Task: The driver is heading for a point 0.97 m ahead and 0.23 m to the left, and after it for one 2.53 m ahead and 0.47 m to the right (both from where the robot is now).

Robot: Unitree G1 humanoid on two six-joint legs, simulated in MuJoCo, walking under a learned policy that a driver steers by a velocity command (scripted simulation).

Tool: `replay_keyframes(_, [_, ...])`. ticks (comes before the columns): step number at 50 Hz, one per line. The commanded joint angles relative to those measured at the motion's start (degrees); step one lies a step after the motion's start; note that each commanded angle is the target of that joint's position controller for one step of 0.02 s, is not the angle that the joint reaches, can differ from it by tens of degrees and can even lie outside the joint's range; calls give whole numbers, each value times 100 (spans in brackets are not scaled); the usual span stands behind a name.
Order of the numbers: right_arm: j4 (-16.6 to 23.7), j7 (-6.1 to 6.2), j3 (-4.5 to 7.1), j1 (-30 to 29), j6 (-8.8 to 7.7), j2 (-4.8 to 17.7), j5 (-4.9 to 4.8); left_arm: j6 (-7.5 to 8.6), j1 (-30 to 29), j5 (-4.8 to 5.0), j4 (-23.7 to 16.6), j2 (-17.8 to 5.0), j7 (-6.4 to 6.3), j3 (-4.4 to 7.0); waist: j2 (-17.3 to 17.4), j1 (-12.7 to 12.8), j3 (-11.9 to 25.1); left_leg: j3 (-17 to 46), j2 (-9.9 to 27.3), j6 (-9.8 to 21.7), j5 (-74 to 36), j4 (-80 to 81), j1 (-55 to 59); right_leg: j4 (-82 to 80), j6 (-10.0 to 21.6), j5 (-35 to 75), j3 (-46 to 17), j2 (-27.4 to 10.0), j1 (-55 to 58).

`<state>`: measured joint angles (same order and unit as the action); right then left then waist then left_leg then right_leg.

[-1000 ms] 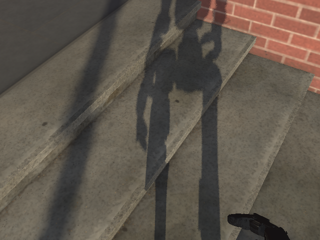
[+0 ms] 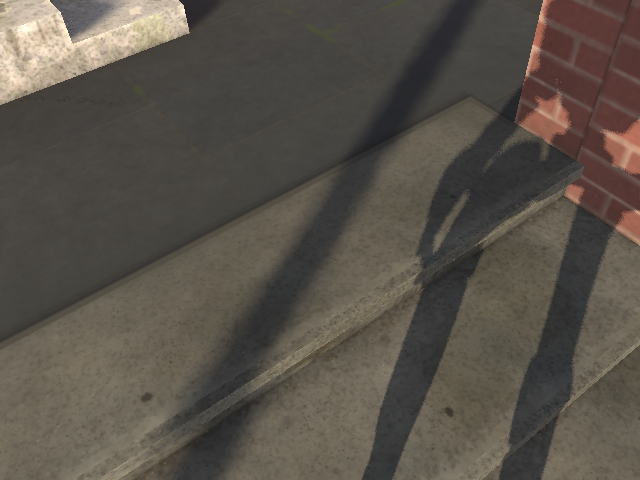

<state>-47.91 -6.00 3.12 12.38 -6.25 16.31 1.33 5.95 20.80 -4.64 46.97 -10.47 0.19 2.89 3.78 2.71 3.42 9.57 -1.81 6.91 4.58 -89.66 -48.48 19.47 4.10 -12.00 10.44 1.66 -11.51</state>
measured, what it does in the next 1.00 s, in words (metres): climbs, turning left: left foot 0.12 m higher, then right foot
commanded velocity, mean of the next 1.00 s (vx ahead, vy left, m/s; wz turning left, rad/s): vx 0.50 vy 0.00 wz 0.51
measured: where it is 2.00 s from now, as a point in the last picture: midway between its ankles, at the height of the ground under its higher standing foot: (212, 234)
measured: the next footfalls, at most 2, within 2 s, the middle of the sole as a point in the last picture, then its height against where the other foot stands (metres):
left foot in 0.32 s outside the picture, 0.12 m higher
right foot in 0.72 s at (373, 424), level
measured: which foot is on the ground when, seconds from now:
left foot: up 0.00-0.30, down 0.32-0.72, up 0.74-1.00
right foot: down 0.00-0.36, up 0.38-0.70, down 0.72-1.00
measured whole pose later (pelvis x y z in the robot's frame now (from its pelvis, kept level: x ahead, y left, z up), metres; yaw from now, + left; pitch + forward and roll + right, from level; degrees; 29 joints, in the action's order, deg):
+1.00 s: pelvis +0.56 +0.10 +0.11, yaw +30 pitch +5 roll -1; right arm -46.9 -4.1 -2.8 5.6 -2.7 10.3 2.3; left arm 3.6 33.3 -6.9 66.2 -8.1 0.7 -2.4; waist 1.2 4.0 7.6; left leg 2.7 1.8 12.7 10.8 -112.8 -75.8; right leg 26.3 2.9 -19.9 4.8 0.1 -12.0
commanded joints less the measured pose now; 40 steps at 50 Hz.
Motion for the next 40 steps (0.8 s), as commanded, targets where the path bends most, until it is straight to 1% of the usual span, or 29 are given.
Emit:
replay_keyframes(1, [-26, -84, -160, 348, -10, -48, 34, 31, 267, -69, 242, -46, 134, -174, -865, -388, -52, 85, 129, 225, 84, -2434, -2290, -656, 1153, 1370, -1284, -1875, 881])
replay_keyframes(5, [323, 83, -419, -661, 42, -214, 32, 63, 493, -345, 764, 103, 200, -453, -319, -381, -97, -118, 311, 520, -412, -2238, -3281, -660, 797, 1290, -604, -1577, 835])
replay_keyframes(8, [697, 114, -431, -1573, 129, -86, 13, 84, 1007, -446, 1071, -42, 132, -552, -695, -40, -12, -836, 526, 346, -647, -519, -2952, -990, 570, 1894, -164, -1395, 1021])
replay_keyframes(9, [777, 102, -439, -1802, 193, -160, -99, 47, 1272, -517, 1264, -133, 148, -569, -723, 33, -96, -874, 567, 215, -610, -179, -3011, -1024, 482, 2686, -93, -1609, 1274])
replay_keyframes(11, [861, -11, -540, -2107, 396, -444, -33, 39, 939, -232, 1157, -568, 231, -499, -846, -49, -314, -1440, 555, 133, 512, 1258, -1758, -1431, 590, 3774, 177, -1842, 882])
replay_keyframes(12, [870, -51, -501, -1912, 479, -474, 5, 108, 782, -100, 1146, -783, 274, -481, -1036, -305, -306, -1786, 330, 156, 992, 1379, -915, -1244, 577, 5138, 487, -1863, 596])
replay_keyframes(15, [741, 7, -329, -861, 470, -205, -11, 213, 667, 22, 1057, -1468, 212, -226, -1372, -784, -183, -1952, -440, 39, 1782, 2349, -155, 151, 611, 7939, 619, -2200, 1597])
replay_keyframes(16, [706, 89, -283, -507, 412, -130, -71, 166, 522, -54, 1038, -1570, 243, -164, -1483, -971, -133, -1907, -607, 170, 1547, 2830, 412, 726, 655, 8452, 619, -2230, 1542])
replay_keyframes(17, [486, 240, -225, 235, 347, 62, -182, 209, 594, -297, 930, -1369, 241, -201, -1423, -1064, 467, -1304, -555, 528, 604, 2356, 2292, 1626, 403, 8924, 533, -2118, 298])
replay_keyframes(18, [94, 377, -84, 1465, 306, 232, -295, 260, 720, -403, 846, -1148, 283, -252, -1011, -1402, 1212, -293, -475, 837, 845, 2740, 4544, 2851, 89, 7514, 275, -1785, -1347])
replay_keyframes(19, [-375, 358, -10, 2724, 337, 573, -28, 176, 83, -319, 688, -1099, 457, -182, 37, -1766, 1362, 1708, 246, 1431, 1034, 4594, 5929, 4983, -350, 1577, -64, -573, -3226])
replay_keyframes(20, [-568, 372, 128, 3044, 325, 836, 222, 85, -483, 156, 422, -928, 611, -264, 212, -1864, 1114, 3472, 805, 1597, 1702, 5838, 5410, 7093, -123, -124, -1214, 185, -4057])
replay_keyframes(21, [-607, 398, 95, 2638, 175, 677, 224, 86, -735, 214, 243, -459, 546, -368, 360, -1657, 487, 3311, 859, 1446, 2933, 5743, 4327, 7749, 117, 334, -2033, -60, -4498])
replay_keyframes(22, [-641, 361, -101, 1838, 93, 116, 183, 103, -783, 121, 184, -440, 404, -362, -2, -1133, 36, 3081, 760, 1449, 3174, 5679, 3041, 7742, 170, 667, -2221, -126, -4315])
replay_keyframes(24, [-552, 368, -354, 531, 29, -433, 137, 52, -932, -62, -149, -157, 131, -453, -313, -314, 97, 2569, 556, 1266, 2701, 6041, 1722, 7483, 264, 550, -2202, -196, -3982])
replay_keyframes(25, [-531, 379, -403, 213, 65, -482, 90, -4, -1096, -23, -280, -286, 86, -442, -99, -164, 194, 2530, 506, 1349, 2490, 6064, 1345, 8260, 287, -253, -2086, -63, -4049])
replay_keyframes(26, [-553, 413, -426, 35, 28, -492, 52, -27, -1030, 9, -301, -435, 85, -419, -213, -40, 220, 2162, 435, 1242, 2300, 6118, 1401, 8122, 262, -400, -2035, -69, -4301])
replay_keyframes(27, [-590, 450, -417, 74, -31, -426, 118, -7, -1061, -3, -327, -485, 70, -436, -104, -80, 198, 2018, 328, 1226, 2173, 6291, 1421, 8261, 216, -632, -1961, -27, -4482])
replay_keyframes(28, [-543, 463, -407, -163, -125, -310, 194, 24, -1205, 41, -382, -657, 34, -400, -393, -1, 163, 1591, 162, 1032, 2181, 6430, 1226, 7296, 96, -527, -1737, -164, -4083])
replay_keyframes(30, [-162, 438, -282, -762, -281, 150, 239, 0, -1372, 153, -568, -914, -29, -317, -747, 245, -12, 574, -82, 557, 1693, 6490, -340, 4728, -318, -582, -1136, -605, -1592])
replay_keyframes(31, [-63, 461, -180, -659, -315, 494, 47, 8, -1578, 222, -720, -746, 9, -321, -532, 233, -112, 296, -375, 407, 1397, 6707, -1218, 4090, -757, -870, -766, -568, -76])
replay_keyframes(32, [-157, 430, -127, -404, -329, 624, -36, -14, -1515, 265, -691, -552, 70, -385, -331, 195, -263, 539, -187, 484, 1630, 6588, -1240, 3882, -999, -417, -773, -536, 323])
replay_keyframes(34, [-230, 227, -63, 238, -258, 604, 1, -133, -930, 230, -349, -490, 153, -436, -155, 124, -376, 1031, 102, 843, 666, 5800, 278, 2697, -1042, 147, -583, -234, 77])
replay_keyframes(35, [-258, 143, -40, 561, -263, 458, 66, -99, -734, 254, -263, -780, 121, -319, -168, 84, -182, 1129, 50, 831, -552, 5242, 1170, 2008, -869, 173, -457, 39, 190])
replay_keyframes(36, [-382, 40, -58, 861, -323, 147, 256, 18, -107, 227, -95, -1098, 83, -181, -387, 223, 292, 1034, -179, 499, -1516, 3893, 1536, 1842, -315, 515, -974, -172, 862])
replay_keyframes(37, [-557, -31, -181, 1541, -363, -485, 253, 69, 1157, 140, 180, -1613, 60, -43, -1304, 240, 1401, 678, -729, 122, -599, 1846, 873, 2015, 1344, 2723, -2655, -1269, 2230])
replay_keyframes(38, [-438, -50, -171, 1981, -326, -648, 234, -38, 1539, 90, 252, -1976, 99, -5, -2672, 249, 1743, 539, -1325, -332, 2584, -43, -1310, 264, 2810, 2074, -6420, -2747, 3520])
replay_keyframes(39, [-395, -3, -35, 1033, -165, -167, 143, -91, 1174, 26, 527, -1691, 148, 26, -1505, 324, 265, 502, -890, -223, 1857, -1828, -2752, -90, 2140, -484, -6388, -2630, 2504])
replay_keyframes(40, [-320, 132, -106, 506, -23, -189, 98, -108, 446, 93, 492, -1157, 162, -82, -899, 230, -88, 341, -533, -17, 872, -2228, -2947, 28, 1559, -1883, -5108, -2256, 1412])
